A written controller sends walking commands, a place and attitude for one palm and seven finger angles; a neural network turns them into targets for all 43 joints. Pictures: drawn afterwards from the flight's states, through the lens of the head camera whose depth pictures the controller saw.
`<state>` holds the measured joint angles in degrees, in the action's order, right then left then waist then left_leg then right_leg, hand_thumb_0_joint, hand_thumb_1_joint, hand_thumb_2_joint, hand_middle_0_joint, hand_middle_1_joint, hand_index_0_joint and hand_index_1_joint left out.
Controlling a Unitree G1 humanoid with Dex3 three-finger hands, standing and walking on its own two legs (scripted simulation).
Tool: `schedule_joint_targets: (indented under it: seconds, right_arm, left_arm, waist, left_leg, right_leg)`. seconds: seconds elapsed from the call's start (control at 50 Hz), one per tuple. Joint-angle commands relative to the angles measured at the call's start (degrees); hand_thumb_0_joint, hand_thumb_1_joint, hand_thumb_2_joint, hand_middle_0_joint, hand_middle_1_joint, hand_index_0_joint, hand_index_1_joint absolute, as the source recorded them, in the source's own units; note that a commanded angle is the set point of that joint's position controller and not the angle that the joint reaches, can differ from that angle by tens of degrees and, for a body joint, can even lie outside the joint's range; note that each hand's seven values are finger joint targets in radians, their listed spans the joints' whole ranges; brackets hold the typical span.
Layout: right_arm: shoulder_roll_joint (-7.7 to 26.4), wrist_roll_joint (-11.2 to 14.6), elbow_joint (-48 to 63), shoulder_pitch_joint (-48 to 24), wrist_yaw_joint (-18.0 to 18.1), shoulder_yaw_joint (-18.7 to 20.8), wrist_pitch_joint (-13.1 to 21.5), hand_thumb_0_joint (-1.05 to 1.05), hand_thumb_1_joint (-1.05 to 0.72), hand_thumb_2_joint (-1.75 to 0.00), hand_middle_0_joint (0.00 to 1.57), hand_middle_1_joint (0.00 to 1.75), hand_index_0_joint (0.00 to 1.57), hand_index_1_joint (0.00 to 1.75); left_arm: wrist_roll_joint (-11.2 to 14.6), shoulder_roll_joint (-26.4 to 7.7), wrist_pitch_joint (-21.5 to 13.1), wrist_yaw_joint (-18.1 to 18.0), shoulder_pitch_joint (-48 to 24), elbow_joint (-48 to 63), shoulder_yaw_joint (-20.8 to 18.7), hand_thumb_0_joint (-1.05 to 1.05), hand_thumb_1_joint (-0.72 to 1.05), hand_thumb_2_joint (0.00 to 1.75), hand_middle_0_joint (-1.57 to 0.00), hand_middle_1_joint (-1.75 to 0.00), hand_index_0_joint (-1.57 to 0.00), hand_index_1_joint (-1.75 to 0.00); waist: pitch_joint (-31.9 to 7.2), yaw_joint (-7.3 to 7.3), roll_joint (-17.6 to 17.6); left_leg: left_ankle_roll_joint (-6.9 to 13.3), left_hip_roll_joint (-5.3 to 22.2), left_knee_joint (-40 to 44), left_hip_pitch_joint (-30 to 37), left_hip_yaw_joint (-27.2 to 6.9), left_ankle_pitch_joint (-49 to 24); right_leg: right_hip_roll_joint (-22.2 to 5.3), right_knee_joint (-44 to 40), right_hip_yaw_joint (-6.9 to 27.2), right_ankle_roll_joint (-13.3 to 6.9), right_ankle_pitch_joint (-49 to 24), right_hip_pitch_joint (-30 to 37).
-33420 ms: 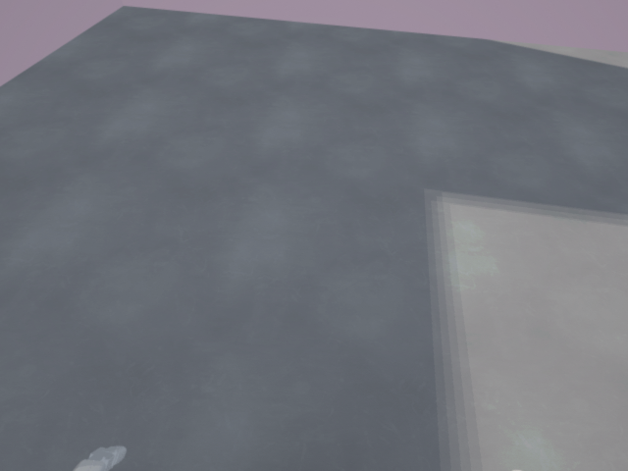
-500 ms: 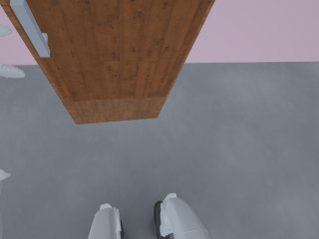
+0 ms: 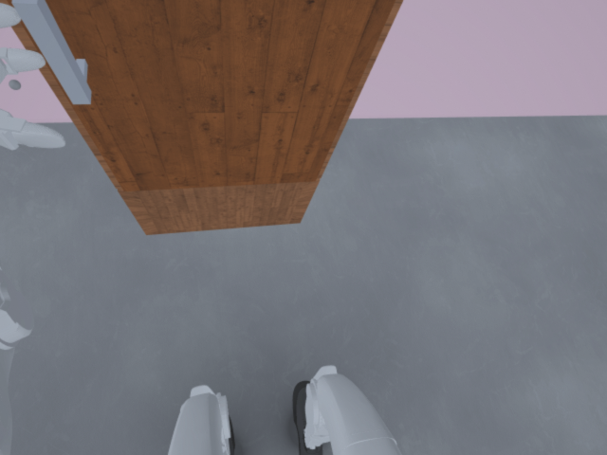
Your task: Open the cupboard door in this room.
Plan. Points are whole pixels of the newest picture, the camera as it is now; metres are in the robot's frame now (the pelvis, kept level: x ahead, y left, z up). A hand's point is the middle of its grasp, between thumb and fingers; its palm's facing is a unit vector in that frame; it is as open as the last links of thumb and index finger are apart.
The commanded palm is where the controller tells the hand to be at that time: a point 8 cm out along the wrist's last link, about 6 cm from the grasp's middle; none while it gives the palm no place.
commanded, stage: slide the fingers in behind the handle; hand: left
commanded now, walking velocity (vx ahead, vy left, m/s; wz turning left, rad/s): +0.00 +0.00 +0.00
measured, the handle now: (59, 40) +0.59 +0.23 +0.07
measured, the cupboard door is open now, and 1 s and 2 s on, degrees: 0 0 0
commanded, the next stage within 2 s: close the thumb around the handle in 1.32 s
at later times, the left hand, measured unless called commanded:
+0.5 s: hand (47, 79) +0.54 +0.23 +0.07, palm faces +0.04 -1.00 -0.02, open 14.0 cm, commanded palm +0.52 +0.27 +0.07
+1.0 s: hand (86, 78) +0.54 +0.20 +0.07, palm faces +0.04 -1.00 -0.01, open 14.0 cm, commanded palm +0.52 +0.23 +0.07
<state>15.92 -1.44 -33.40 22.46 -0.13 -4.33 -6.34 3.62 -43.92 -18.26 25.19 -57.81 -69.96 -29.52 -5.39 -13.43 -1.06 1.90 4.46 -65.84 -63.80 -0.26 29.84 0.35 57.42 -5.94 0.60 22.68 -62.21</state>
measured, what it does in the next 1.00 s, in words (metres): stands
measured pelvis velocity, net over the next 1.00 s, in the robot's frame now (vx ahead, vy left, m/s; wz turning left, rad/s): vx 0.01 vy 0.00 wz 0.00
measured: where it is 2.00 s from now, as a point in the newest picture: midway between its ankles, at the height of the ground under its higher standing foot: (267, 453)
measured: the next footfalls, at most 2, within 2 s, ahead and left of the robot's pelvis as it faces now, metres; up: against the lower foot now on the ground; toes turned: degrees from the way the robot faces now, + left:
none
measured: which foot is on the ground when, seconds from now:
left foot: down 0.00-1.00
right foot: down 0.00-1.00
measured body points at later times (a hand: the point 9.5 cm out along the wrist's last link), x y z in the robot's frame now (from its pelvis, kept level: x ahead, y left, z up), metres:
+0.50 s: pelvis +0.00 +0.00 +0.00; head +0.17 +0.03 +0.42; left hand +0.53 +0.29 +0.07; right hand -0.01 -0.27 -0.10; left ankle +0.00 +0.09 -0.65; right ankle +0.03 -0.14 -0.65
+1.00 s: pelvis +0.01 +0.00 +0.01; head +0.17 +0.02 +0.43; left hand +0.53 +0.25 +0.07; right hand +0.00 -0.26 -0.10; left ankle +0.00 +0.09 -0.65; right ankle +0.03 -0.14 -0.65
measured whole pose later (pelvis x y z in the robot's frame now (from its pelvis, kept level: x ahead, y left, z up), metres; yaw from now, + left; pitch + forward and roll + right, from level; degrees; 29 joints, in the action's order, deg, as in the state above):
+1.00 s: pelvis +0.01 +0.00 +0.01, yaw +0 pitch +26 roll -4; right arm 14.5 -2.4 -34.1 22.8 -1.9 -2.9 -6.0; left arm 2.8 -32.2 -22.3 13.8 -54.9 -67.4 -25.5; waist -6.5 -12.4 -1.8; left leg 1.5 4.1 -63.5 -59.6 1.1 30.0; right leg 0.1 57.1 -4.5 0.4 23.6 -59.4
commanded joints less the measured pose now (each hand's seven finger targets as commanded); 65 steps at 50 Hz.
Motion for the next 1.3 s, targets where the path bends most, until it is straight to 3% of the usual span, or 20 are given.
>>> schedule_joint_targets:
  seconds: [0.0, 0.08, 0.12, 0.16, 0.26, 0.36, 0.38, 0.46, 0.54, 0.58, 0.64, 0.74, 0.82, 0.88, 0.92, 0.96, 1.04, 1.16, 1.24, 1.28]
  right_arm:
    - [11.45, -0.12, 1.74, 12.21, 0.69, 4.18, 0.41, 0.00, -0.90, -0.90, 0.20, 0.30, 0.20, 0.30]
    - [11.33, -0.14, 1.70, 12.20, 0.30, 4.37, 0.31, 0.00, -0.90, -0.90, 0.20, 0.30, 0.20, 0.30]
    - [11.13, 0.00, 1.62, 11.97, 0.14, 4.44, 0.32, 0.00, -0.90, -0.90, 0.20, 0.30, 0.20, 0.30]
    - [11.32, 0.06, 1.92, 12.20, 0.33, 4.54, 0.32, 0.00, -0.90, -0.90, 0.20, 0.30, 0.20, 0.30]
    - [10.94, 0.13, 1.43, 11.93, 0.58, 4.38, 0.69, 0.00, -0.90, -0.90, 0.20, 0.30, 0.20, 0.30]
    - [10.89, -0.35, 0.72, 12.14, 0.65, 4.54, 1.42, 0.00, -0.90, -0.90, 0.20, 0.30, 0.20, 0.30]
    - [11.00, -0.41, 0.66, 12.38, 0.51, 4.66, 1.39, 0.00, -0.90, -0.90, 0.20, 0.30, 0.20, 0.30]
    - [10.92, -0.36, 0.61, 12.36, 0.44, 4.56, 1.33, 0.00, -0.90, -0.90, 0.20, 0.30, 0.20, 0.30]
    - [10.94, -0.36, 0.98, 12.27, 0.41, 4.68, 1.03, 0.00, -0.90, -0.90, 0.20, 0.30, 0.20, 0.30]
    - [10.73, -0.42, 1.15, 12.43, 0.11, 4.92, 0.88, 0.00, -0.90, -0.90, 0.20, 0.30, 0.20, 0.30]
    - [10.61, -0.33, 0.67, 12.16, -0.03, 5.06, 0.79, 0.00, -0.90, -0.90, 0.20, 0.30, 0.20, 0.30]
    - [10.34, -0.44, -0.15, 12.25, -0.10, 5.23, 0.98, 0.00, -0.90, -0.90, 0.20, 0.30, 0.20, 0.30]
    - [10.13, -0.81, -0.12, 12.52, -0.34, 5.37, 0.98, 0.00, -0.90, -0.90, 0.20, 0.30, 0.20, 0.30]
    - [9.67, -0.86, 0.32, 12.44, -0.75, 5.33, 0.94, 0.00, -0.90, -0.90, 0.20, 0.30, 0.20, 0.30]
    - [9.69, -0.90, 0.48, 12.31, -1.00, 5.42, 0.90, 0.00, -0.90, -0.90, 0.20, 0.30, 0.20, 0.30]
    - [10.13, -0.97, 1.18, 12.43, -0.73, 5.47, 0.72, 0.00, -0.90, -0.90, 0.20, 0.30, 0.20, 0.30]
    - [9.36, -0.68, 1.55, 11.59, -0.93, 5.20, 0.79, 0.00, -0.90, -0.90, 0.20, 0.30, 0.20, 0.30]
    - [9.73, -0.45, 0.84, 11.73, -0.32, 5.44, 1.00, 0.00, -0.90, -0.90, 0.20, 0.30, 0.20, 0.30]
    - [9.94, -0.32, 0.30, 11.54, -0.05, 5.29, 1.22, 0.00, -0.90, -0.90, 0.20, 0.30, 0.20, 0.30]
    - [9.82, -0.37, 0.04, 11.63, -0.01, 5.13, 1.27, 0.00, -0.90, -0.90, 0.20, 0.30, 0.20, 0.30]
  left_arm:
    - [0.44, -17.97, -5.31, -3.01, -23.08, 16.06, -3.07, 0.00, -0.50, 0.30, -0.30, -1.20, -0.30, -1.20]
    - [0.34, -15.86, -5.75, -4.08, -20.71, 15.78, -2.47, 0.00, -0.50, 0.30, -0.30, -1.20, -0.30, -1.20]
    - [0.66, -12.92, -4.98, -4.15, -20.29, 13.85, -0.63, 0.00, -0.50, 0.30, -0.30, -1.20, -0.30, -1.20]
    - [0.88, -13.64, -4.79, -4.16, -19.08, 13.53, -1.71, 0.00, -0.50, 0.30, -0.30, -1.20, -0.30, -1.20]
    - [1.14, -10.82, -5.05, -4.70, -21.14, 11.26, 0.29, 0.00, -0.50, 0.30, -0.30, -1.20, -0.30, -1.20]
    - [0.54, -11.13, -7.52, -5.95, -25.06, 13.25, 0.35, 0.00, -0.50, 0.30, -0.30, -1.20, -0.30, -1.20]
    - [0.29, -11.20, -7.80, -6.08, -23.66, 12.83, -0.07, 0.00, -0.50, 0.30, -0.30, -1.20, -0.30, -1.20]
    - [0.23, -10.67, -7.30, -6.26, -23.97, 11.15, 0.27, 0.00, -0.50, 0.30, -0.30, -1.20, -0.30, -1.20]
    - [-0.20, -11.89, -6.70, -6.47, -23.37, 13.75, -0.42, 0.00, -0.50, 0.30, -0.30, -1.20, -0.30, -1.20]
    - [0.21, -9.72, -7.28, -6.59, -22.28, 16.34, 0.49, 0.00, -0.50, 0.30, -0.30, -1.20, -0.30, -1.20]
    - [1.08, -7.33, -6.84, -7.18, -22.88, 15.68, 1.57, 0.00, -0.50, 0.30, -0.30, -1.20, -0.30, -1.20]
    - [1.13, -3.52, -6.36, -8.07, -23.22, 14.40, 3.90, 0.00, -0.50, 0.30, -0.30, -1.20, -0.30, -1.20]
    - [0.40, -3.92, -7.21, -9.78, -22.42, 15.19, 2.98, 0.00, -0.50, 0.30, -0.30, -1.20, -0.30, -1.20]
    - [0.28, -1.38, -7.80, -10.88, -21.50, 15.36, 4.25, 0.00, -0.50, 0.30, -0.30, -1.20, -0.30, -1.20]
    - [0.10, -1.71, -7.71, -11.72, -20.74, 14.25, 3.46, 0.00, -0.50, 0.30, -0.30, -1.20, -0.30, -1.20]
    - [-0.31, -6.57, -8.41, -12.44, -19.88, 15.37, -0.28, 0.00, -0.50, 0.30, -0.30, -1.20, -0.30, -1.20]
    - [-1.04, -3.54, -9.04, -12.23, -19.77, 15.59, 2.64, 0.00, -0.50, 0.30, -0.30, -1.20, -0.30, -1.20]
    - [0.65, -2.19, -9.32, -10.71, -21.83, 14.12, 3.18, 0.00, -0.50, 0.30, -0.30, -1.20, -0.30, -1.20]
    - [0.26, -4.66, -8.81, -10.23, -21.04, 11.91, 1.89, 0.00, -0.50, 0.30, -0.30, -1.20, -0.30, -1.20]
    - [-0.14, -3.67, -9.04, -10.07, -22.35, 11.63, 3.35, 0.00, -0.50, 0.30, -0.30, -1.20, -0.30, -1.20]
  waist:
    - [-33.28, 1.16, -16.08]
    - [-32.36, 1.52, -16.06]
    - [-29.92, 0.73, -13.32]
    - [-30.09, 1.33, -12.48]
    - [-25.91, -0.14, -9.02]
    - [-28.72, -0.08, -12.83]
    - [-31.02, 0.39, -12.76]
    - [-30.61, -0.14, -11.44]
    - [-33.05, 1.03, -13.15]
    - [-35.67, 1.45, -15.47]
    - [-32.16, 0.33, -12.31]
    - [-29.38, -0.30, -12.37]
    - [-31.16, 0.66, -12.92]
    - [-31.28, 0.76, -12.76]
    - [-29.97, 0.87, -11.19]
    - [-31.95, 1.97, -9.05]
    - [-30.64, 1.90, -10.65]
    - [-30.39, 0.58, -8.18]
    - [-29.31, 1.05, -7.79]
    - [-28.57, 0.60, -9.33]
  left_leg:
    - [-0.87, -1.16, 6.87, 29.35, -4.59, -33.24]
    - [-1.18, -0.89, 7.63, 31.22, -4.72, -34.96]
    - [-0.73, -1.12, 7.93, 28.78, -4.12, -31.46]
    - [-0.58, -1.24, 8.26, 27.99, -4.07, -31.10]
    - [0.02, -1.62, 8.53, 24.05, -3.24, -25.71]
    - [-0.41, -1.72, 7.92, 26.21, -3.64, -26.70]
    - [-0.66, -1.69, 7.80, 27.58, -3.89, -27.77]
    - [-0.22, -1.88, 7.07, 25.28, -3.40, -27.68]
    - [-0.49, -1.82, 7.29, 26.70, -3.43, -30.09]
    - [-0.94, -1.62, 7.16, 30.85, -3.77, -34.48]
    - [-0.71, -1.53, 7.60, 29.06, -3.86, -31.79]
    - [-0.79, -1.59, 8.05, 29.16, -3.67, -30.63]
    - [-1.25, -1.51, 7.89, 30.85, -4.02, -33.65]
    - [-1.31, -1.54, 8.06, 31.19, -3.94, -35.11]
    - [-1.09, -1.74, 8.05, 29.30, -3.35, -33.30]
    - [-0.74, -2.01, 8.04, 27.40, -3.09, -32.79]
    - [-0.79, -2.24, 8.64, 27.06, -2.40, -31.47]
    - [-0.41, -2.37, 8.56, 26.33, -2.43, -28.76]
    - [-0.29, -2.60, 8.49, 23.64, -2.00, -25.60]
    - [-0.47, -2.46, 8.56, 25.16, -2.54, -26.10]
  right_leg:
    - [2.87, -3.32, 2.51, -1.65, -16.66, 12.91]
    - [2.97, -3.70, 2.16, -1.73, -16.79, 12.77]
    - [3.01, -4.45, 2.29, -1.40, -15.93, 13.13]
    - [2.96, -4.37, 2.42, -1.58, -16.37, 14.44]
    - [2.84, -5.11, 2.92, -1.35, -14.52, 14.31]
    - [2.55, -4.20, 3.12, -1.61, -13.96, 12.89]
    - [2.60, -3.91, 3.00, -1.57, -14.10, 12.93]
    - [2.57, -3.57, 3.35, -1.54, -15.84, 14.26]
    - [2.45, -3.40, 3.31, -1.50, -17.70, 15.76]
    - [2.59, -3.30, 3.05, -1.69, -19.22, 14.89]
    - [2.83, -4.03, 2.80, -1.37, -18.02, 14.54]
    - [2.68, -4.62, 2.52, -1.43, -16.61, 12.58]
    - [2.59, -4.00, 2.39, -1.68, -17.71, 12.95]
    - [2.66, -3.79, 2.37, -1.69, -18.73, 13.43]
    - [2.70, -4.06, 2.55, -1.59, -18.87, 14.37]
    - [2.70, -3.51, 3.08, -1.69, -20.61, 17.92]
    - [2.54, -3.95, 3.41, -1.53, -20.41, 18.31]
    - [2.61, -4.37, 3.66, -1.46, -19.35, 18.27]
    - [2.45, -4.71, 4.11, -1.26, -17.60, 18.74]
    - [2.44, -4.50, 3.71, -1.45, -16.81, 16.64]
